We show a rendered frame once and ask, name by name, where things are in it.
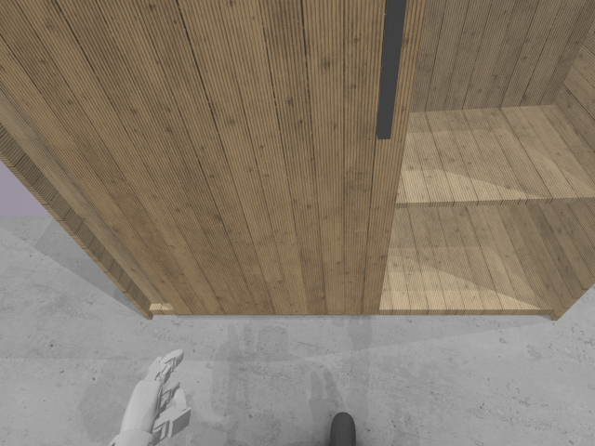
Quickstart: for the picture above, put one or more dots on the robot right foot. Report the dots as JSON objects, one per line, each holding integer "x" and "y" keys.
{"x": 343, "y": 432}

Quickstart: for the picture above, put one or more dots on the handle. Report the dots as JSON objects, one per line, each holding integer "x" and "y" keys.
{"x": 390, "y": 66}

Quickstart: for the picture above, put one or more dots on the wardrobe door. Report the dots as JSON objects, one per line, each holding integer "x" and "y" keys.
{"x": 21, "y": 128}
{"x": 231, "y": 144}

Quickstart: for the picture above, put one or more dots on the robot left hand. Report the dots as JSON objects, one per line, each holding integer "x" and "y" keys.
{"x": 146, "y": 409}

